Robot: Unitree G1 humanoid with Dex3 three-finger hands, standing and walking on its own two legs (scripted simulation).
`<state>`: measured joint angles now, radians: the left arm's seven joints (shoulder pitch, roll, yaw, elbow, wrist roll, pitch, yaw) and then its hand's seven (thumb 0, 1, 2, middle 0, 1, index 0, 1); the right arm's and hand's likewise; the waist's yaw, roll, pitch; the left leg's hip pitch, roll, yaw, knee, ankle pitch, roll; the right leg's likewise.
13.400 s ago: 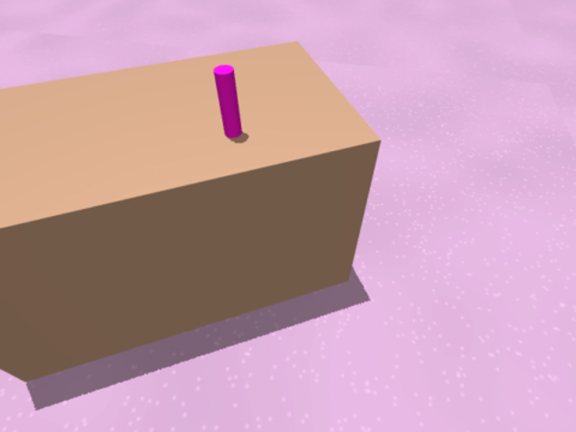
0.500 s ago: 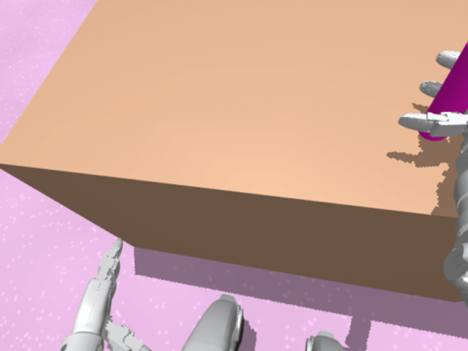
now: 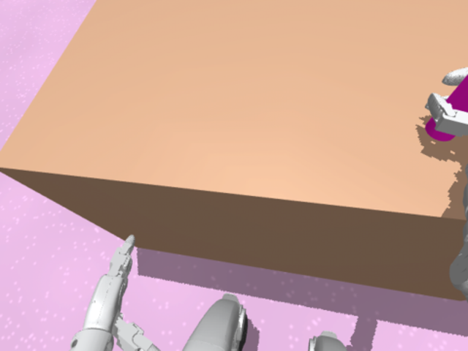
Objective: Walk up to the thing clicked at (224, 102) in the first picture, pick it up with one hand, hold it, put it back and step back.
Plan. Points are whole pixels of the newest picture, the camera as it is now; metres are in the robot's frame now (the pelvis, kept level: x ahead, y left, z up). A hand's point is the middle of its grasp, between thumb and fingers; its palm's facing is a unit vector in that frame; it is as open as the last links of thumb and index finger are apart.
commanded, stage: settle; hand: right
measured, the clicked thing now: out of the picture +0.53 -0.23 +0.09
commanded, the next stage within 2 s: lift in 0.94 s
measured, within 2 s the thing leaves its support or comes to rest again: leaves its support in 0.02 s
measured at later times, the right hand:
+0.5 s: hand out of the picture +0.53 -0.21 +0.12, palm faces +0.18 +0.98 +0.00, open 5.9 cm
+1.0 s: hand out of the picture +0.53 -0.21 +0.14, palm faces +0.18 +0.98 -0.01, open 5.9 cm
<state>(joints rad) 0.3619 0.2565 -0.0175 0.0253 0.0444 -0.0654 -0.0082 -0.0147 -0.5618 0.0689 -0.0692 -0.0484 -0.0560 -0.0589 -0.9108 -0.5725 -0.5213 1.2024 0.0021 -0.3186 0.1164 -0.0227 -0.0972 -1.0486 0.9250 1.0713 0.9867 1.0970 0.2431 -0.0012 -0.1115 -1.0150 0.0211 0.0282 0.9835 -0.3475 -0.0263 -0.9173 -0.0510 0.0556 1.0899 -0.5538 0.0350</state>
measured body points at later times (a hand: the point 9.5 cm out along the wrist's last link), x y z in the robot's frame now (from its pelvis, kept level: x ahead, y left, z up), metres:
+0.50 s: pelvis +0.01 +0.00 +0.02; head +0.12 -0.02 +0.46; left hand +0.15 +0.26 -0.01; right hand +0.51 -0.27 +0.12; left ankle +0.06 +0.14 -0.66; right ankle -0.03 -0.14 -0.66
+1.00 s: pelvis +0.01 +0.00 +0.03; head +0.11 -0.01 +0.47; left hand +0.16 +0.26 -0.01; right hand +0.51 -0.26 +0.14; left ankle +0.06 +0.14 -0.66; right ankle -0.03 -0.14 -0.66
